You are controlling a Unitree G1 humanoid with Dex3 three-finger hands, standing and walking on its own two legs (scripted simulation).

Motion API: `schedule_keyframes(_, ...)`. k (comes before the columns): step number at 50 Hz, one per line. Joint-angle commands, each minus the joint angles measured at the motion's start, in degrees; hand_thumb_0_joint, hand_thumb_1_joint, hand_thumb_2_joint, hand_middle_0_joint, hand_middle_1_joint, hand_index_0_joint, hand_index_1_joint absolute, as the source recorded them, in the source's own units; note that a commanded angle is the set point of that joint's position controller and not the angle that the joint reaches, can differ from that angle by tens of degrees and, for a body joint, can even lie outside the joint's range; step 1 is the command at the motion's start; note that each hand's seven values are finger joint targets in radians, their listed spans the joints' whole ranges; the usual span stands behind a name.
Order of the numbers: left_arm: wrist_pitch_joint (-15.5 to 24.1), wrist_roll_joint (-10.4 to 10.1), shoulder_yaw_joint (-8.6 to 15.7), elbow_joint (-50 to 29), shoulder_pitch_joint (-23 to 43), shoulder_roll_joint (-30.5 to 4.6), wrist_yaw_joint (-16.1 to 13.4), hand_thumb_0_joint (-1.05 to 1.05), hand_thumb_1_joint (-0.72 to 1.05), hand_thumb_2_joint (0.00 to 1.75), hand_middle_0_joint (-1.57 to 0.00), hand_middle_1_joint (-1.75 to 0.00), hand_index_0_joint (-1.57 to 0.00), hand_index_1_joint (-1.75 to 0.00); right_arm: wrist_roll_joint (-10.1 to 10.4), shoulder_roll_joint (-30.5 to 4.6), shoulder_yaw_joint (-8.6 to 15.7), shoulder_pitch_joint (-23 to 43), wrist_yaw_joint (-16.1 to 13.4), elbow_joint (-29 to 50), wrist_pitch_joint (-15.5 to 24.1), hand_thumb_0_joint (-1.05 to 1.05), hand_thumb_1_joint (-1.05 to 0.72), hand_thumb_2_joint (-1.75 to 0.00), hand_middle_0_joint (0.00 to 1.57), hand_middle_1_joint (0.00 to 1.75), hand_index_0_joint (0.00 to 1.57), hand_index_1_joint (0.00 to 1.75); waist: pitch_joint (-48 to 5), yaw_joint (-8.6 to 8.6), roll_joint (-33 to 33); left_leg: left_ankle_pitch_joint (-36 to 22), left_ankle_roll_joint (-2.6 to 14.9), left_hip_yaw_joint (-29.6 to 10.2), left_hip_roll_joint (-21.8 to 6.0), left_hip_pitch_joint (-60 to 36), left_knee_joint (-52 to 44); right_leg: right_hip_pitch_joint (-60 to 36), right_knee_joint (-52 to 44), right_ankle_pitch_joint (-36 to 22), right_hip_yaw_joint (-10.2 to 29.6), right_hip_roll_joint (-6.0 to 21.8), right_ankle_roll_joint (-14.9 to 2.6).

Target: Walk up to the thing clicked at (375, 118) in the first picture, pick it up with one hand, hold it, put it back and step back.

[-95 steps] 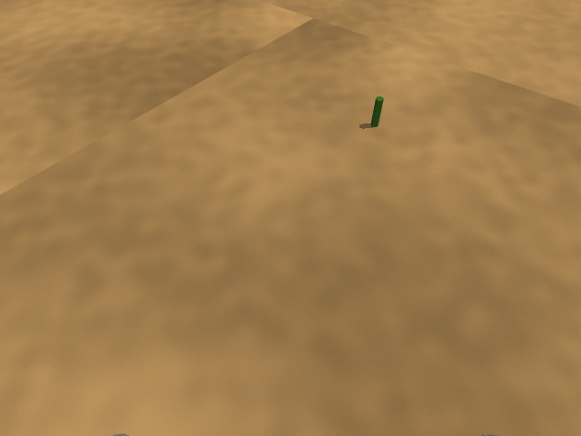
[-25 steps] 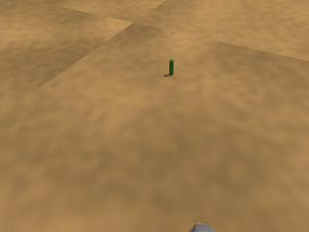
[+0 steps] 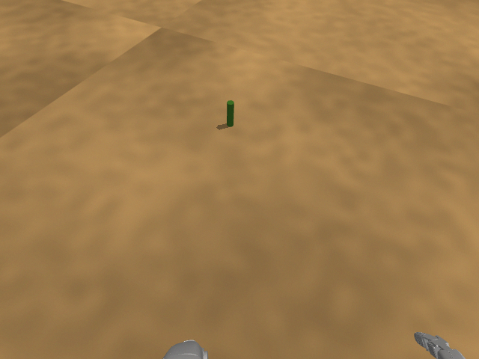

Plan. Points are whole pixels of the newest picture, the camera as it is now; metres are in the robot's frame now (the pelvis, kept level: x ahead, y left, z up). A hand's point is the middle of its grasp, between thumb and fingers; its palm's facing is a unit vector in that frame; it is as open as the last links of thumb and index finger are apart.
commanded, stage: walk up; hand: left
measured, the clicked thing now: (230, 114) +1.49 +0.08 -0.67
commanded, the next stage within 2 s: none
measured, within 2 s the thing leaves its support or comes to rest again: neither
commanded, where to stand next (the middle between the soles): +1.14 -0.09 m, yaw -5 degrees
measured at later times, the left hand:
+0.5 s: hand (161, 208) +0.43 +0.20 -0.10, palm faces -0.12 -0.91 -0.39, open 7.3 cm
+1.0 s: hand (151, 174) +0.56 +0.26 -0.14, palm faces -0.13 -0.93 -0.35, open 7.4 cm
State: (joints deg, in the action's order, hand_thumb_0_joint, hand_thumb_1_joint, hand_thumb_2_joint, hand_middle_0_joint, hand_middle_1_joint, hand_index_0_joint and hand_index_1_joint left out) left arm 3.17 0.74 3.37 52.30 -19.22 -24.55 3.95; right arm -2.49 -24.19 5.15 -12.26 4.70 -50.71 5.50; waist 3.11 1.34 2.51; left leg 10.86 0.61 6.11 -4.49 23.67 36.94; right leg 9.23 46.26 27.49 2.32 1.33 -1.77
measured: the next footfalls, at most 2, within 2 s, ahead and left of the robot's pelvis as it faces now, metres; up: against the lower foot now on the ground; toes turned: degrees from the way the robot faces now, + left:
right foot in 0.38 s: +0.37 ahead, -0.16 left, +0.00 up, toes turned -9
left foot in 0.84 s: +0.61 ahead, +0.08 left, +0.00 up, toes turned +1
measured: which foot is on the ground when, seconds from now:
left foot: down 0.00-0.40, up 0.42-0.82, down 0.84-1.00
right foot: up 0.00-0.36, down 0.38-0.86, up 0.88-1.00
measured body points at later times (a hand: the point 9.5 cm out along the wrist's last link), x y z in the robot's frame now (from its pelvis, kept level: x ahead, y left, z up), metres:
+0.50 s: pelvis +0.26 -0.05 +0.00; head +0.28 -0.08 +0.45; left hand +0.43 +0.25 -0.07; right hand +0.25 -0.38 -0.13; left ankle +0.16 +0.11 -0.64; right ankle +0.33 -0.16 -0.72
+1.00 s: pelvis +0.50 -0.02 +0.01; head +0.53 +0.00 +0.46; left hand +0.56 +0.31 -0.11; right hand +0.58 -0.35 -0.07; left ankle +0.57 +0.08 -0.72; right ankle +0.45 -0.16 -0.65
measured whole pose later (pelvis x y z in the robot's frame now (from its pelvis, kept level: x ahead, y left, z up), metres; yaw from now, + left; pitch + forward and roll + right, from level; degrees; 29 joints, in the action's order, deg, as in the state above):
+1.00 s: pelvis +0.50 -0.02 +0.01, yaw -6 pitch -2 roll +0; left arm 3.5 -0.5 2.1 53.1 -19.0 -26.3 2.4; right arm -0.1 -22.3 2.8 -12.1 3.6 -47.8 5.4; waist 5.0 1.1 3.3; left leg 12.5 1.5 6.9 -2.9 17.0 31.9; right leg 23.3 63.0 22.1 1.1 2.0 -2.1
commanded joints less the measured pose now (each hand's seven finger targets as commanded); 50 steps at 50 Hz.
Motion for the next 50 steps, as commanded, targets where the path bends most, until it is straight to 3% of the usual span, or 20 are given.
schedule_keyframes(1,2.5,-0.6,1.9,-5.8,2.9,-14.7,-2.0,0.00,0.90,0.90,-0.20,-0.30,-0.20,-0.30,2.6,-19.0,5.4,-5.9,-2.3,4.0,1.3,0.00,-0.90,-0.90,0.20,0.30,0.20,0.30,-3.2,-4.41,-6.6,27.8,12.19,-35.5,-20.4,-23.7,-26.2,32.4,25.5,-5.4,6.7,0.8,-1.63)
schedule_keyframes(3,2.4,-1.3,2.4,-3.8,2.1,-13.4,-1.1,0.00,0.90,0.90,-0.20,-0.30,-0.20,-0.30,2.3,-15.2,3.7,-3.9,-2.5,4.6,1.7,0.00,-0.90,-0.90,0.20,0.30,0.20,0.30,-1.0,-3.17,-8.8,14.3,10.16,-20.9,-14.6,-19.8,-23.9,29.2,18.7,-9.1,4.7,3.6,-0.57)
schedule_keyframes(6,1.4,-1.0,2.2,-4.2,3.3,-11.2,0.3,0.00,0.90,0.90,-0.20,-0.30,-0.20,-0.30,2.0,-14.6,2.9,-4.9,-2.4,4.3,2.2,0.00,-0.90,-0.90,0.20,0.30,0.20,0.30,-0.8,-2.86,-10.8,1.7,10.13,-11.0,-12.4,-18.0,-24.9,25.9,10.6,-11.8,2.7,3.5,1.43)
schedule_keyframes(9,1.0,-0.6,2.0,-6.3,9.2,-10.2,1.3,0.00,0.90,0.90,-0.20,-0.30,-0.20,-0.30,1.8,-15.6,3.0,-5.5,-2.4,4.6,2.3,0.00,-0.90,-0.90,0.20,0.30,0.20,0.30,0.4,-3.49,-9.8,-3.5,12.31,-7.9,-13.9,-19.2,-25.5,27.1,2.2,-13.2,-0.1,4.7,2.01)
schedule_keyframes(15,0.7,-0.4,2.4,-6.1,13.8,-9.4,2.2,0.00,0.90,0.90,-0.20,-0.30,-0.20,-0.30,2.0,-16.3,2.9,-5.0,-2.3,4.4,1.2,0.00,-0.90,-0.90,0.20,0.30,0.20,0.30,-0.4,-3.17,-8.5,-2.4,8.75,-1.5,-11.2,-15.9,-21.8,13.7,-11.5,-22.8,-6.4,2.2,0.01)
schedule_keyframes(18,1.3,-0.1,4.0,-3.3,5.9,-12.1,1.1,0.00,0.90,0.90,-0.20,-0.30,-0.20,-0.30,2.0,-14.2,2.0,-5.6,-2.8,4.9,0.5,0.00,-0.90,-0.90,0.20,0.30,0.20,0.30,-5.7,2.15,-1.0,-12.4,5.98,2.3,-8.3,-10.8,-2.7,-5.2,-14.8,-19.0,-7.0,-0.7,-1.87)
schedule_keyframes(19,1.7,0.0,5.5,-1.7,-2.5,-15.1,0.2,0.00,0.90,0.90,-0.20,-0.30,-0.20,-0.30,1.9,-11.4,0.8,-8.3,-2.7,5.0,0.4,0.00,-0.90,-0.90,0.20,0.30,0.20,0.30,-11.2,5.92,7.5,-6.8,4.37,3.3,-3.8,-4.2,14.1,-16.3,-18.2,-10.6,-0.4,2.1,-2.97)
schedule_keyframes(20,2.1,0.1,6.6,-2.6,-6.1,-20.4,-0.9,0.00,0.90,0.90,-0.20,-0.30,-0.20,-0.30,2.2,-7.3,-0.8,-10.2,-2.7,6.5,0.3,0.00,-0.90,-0.90,0.20,0.30,0.20,0.30,-13.1,6.04,18.2,18.3,1.99,2.0,3.2,9.5,28.0,-24.1,-24.4,-3.3,25.0,16.7,-7.95)
schedule_keyframes(21,2.0,-1.2,6.4,-3.5,-4.0,-22.1,-1.1,0.00,0.90,0.90,-0.20,-0.30,-0.20,-0.30,2.4,-12.8,0.7,-8.4,-3.2,5.5,-0.2,0.00,-0.90,-0.90,0.20,0.30,0.20,0.30,-11.5,5.96,11.5,19.4,1.45,-4.9,2.2,13.8,33.5,-19.8,-30.9,0.0,39.2,22.4,-13.51)
schedule_keyframes(22,1.9,-2.2,6.0,-4.3,-1.0,-20.4,-1.4,0.00,0.90,0.90,-0.20,-0.30,-0.20,-0.30,2.7,-14.7,1.1,-6.7,-3.5,4.2,-0.6,0.00,-0.90,-0.90,0.20,0.30,0.20,0.30,-8.0,4.15,3.8,14.6,1.41,-9.4,-0.7,12.9,35.6,-15.0,-30.9,-3.7,33.7,21.1,-12.98)
schedule_keyframes(26,2.8,-1.7,4.1,-5.7,4.9,-14.3,-1.9,0.00,0.90,0.90,-0.20,-0.30,-0.20,-0.30,2.5,-12.2,0.6,-9.2,-2.4,1.5,-1.1,0.00,-0.90,-0.90,0.20,0.30,0.20,0.30,-2.1,-0.70,5.0,7.2,1.27,-9.0,-3.1,7.9,26.5,-0.8,-30.7,-17.8,13.0,13.2,-10.45)
schedule_keyframes(32,4.1,-0.4,4.3,-7.0,3.5,-14.9,-1.8,0.00,0.90,0.90,-0.20,-0.30,-0.20,-0.30,1.1,-11.0,1.4,-2.4,-0.4,3.5,-1.6,0.00,-0.90,-0.90,0.20,0.30,0.20,0.30,0.0,0.70,4.0,1.9,-1.26,-6.1,-4.1,9.2,10.6,2.6,-34.1,-6.9,7.5,12.6,-11.78)
schedule_keyframes(35,4.1,-0.3,4.3,-6.7,1.5,-14.8,-1.6,0.00,0.90,0.90,-0.20,-0.30,-0.20,-0.30,0.9,-9.9,1.4,2.9,0.1,5.1,-0.7,0.00,-0.90,-0.90,0.20,0.30,0.20,0.30,0.6,2.04,2.0,-2.5,-1.03,-4.5,-3.2,6.9,1.9,0.9,-31.6,-14.1,4.8,11.9,-10.41)
schedule_keyframes(38,3.9,-0.3,4.1,-7.0,2.7,-15.6,-1.6,0.00,0.90,0.90,-0.20,-0.30,-0.20,-0.30,1.3,-9.7,1.8,3.6,0.4,5.1,-0.3,0.00,-0.90,-0.90,0.20,0.30,0.20,0.30,-0.1,0.76,2.7,-3.2,0.43,-2.4,-1.2,-1.2,-2.2,2.8,-29.1,-18.2,2.5,12.1,-9.25)
schedule_keyframes(41,3.4,-0.3,2.8,-7.1,2.2,-13.8,-1.9,0.00,0.90,0.90,-0.20,-0.30,-0.20,-0.30,1.0,-12.5,3.3,-6.4,-0.5,1.9,0.2,0.00,-0.90,-0.90,0.20,0.30,0.20,0.30,-4.9,-4.95,-4.4,0.0,2.60,-0.9,2.5,-20.9,-6.4,8.9,-11.2,-28.5,-1.8,8.4,-6.23)
schedule_keyframes(42,3.2,-0.7,1.4,-7.3,-0.2,-10.3,-2.1,0.00,0.90,0.90,-0.20,-0.30,-0.20,-0.30,0.0,-16.1,4.6,-13.5,-1.2,0.4,0.5,0.00,-0.90,-0.90,0.20,0.30,0.20,0.30,-9.1,-8.01,-14.1,9.4,6.01,-11.2,-4.1,-30.6,-11.4,16.5,6.2,-24.8,-5.2,3.8,-3.97)
schedule_keyframes(43,2.8,-1.7,0.9,-7.7,-3.0,-7.4,-2.3,0.00,0.90,0.90,-0.20,-0.30,-0.20,-0.30,-0.1,-20.4,5.4,-15.5,-1.8,2.2,0.7,0.00,-0.90,-0.90,0.20,0.30,0.20,0.30,-12.2,-7.61,-21.6,17.0,11.93,-39.7,-19.6,-39.0,-19.2,30.8,19.0,0.5,-4.6,-4.8,-0.82)
schedule_keyframes(44,2.5,-1.1,1.9,-6.3,-0.8,-13.8,-3.3,0.00,0.90,0.90,-0.20,-0.30,-0.20,-0.30,2.6,-21.3,6.0,-13.6,-1.8,2.7,0.4,0.00,-0.90,-0.90,0.20,0.30,0.20,0.30,-12.5,-7.83,-12.9,18.3,16.41,-43.7,-22.7,-35.0,-21.5,31.5,23.9,2.9,1.6,-1.3,-1.90)
schedule_keyframes(47,2.6,-1.5,1.8,-3.7,-1.1,-13.6,-2.7,0.00,0.90,0.90,-0.20,-0.30,-0.20,-0.30,2.9,-15.3,3.2,-5.9,-2.7,4.7,0.2,0.00,-0.90,-0.90,0.20,0.30,0.20,0.30,-2.9,-3.63,-8.4,1.9,11.68,-22.3,-15.1,-21.8,-20.8,27.9,19.6,-6.2,3.2,3.2,-1.08)
schedule_keyframes(50,1.5,-1.0,1.8,-2.2,-3.2,-11.8,-1.4,0.00,0.90,0.90,-0.20,-0.30,-0.20,-0.30,2.8,-14.4,2.3,-3.5,-2.6,5.5,0.7,0.00,-0.90,-0.90,0.20,0.30,0.20,0.30,-2.1,-1.48,-11.7,-1.2,11.27,-13.1,-12.2,-14.5,-22.1,21.5,11.9,-8.8,-0.2,4.8,0.88)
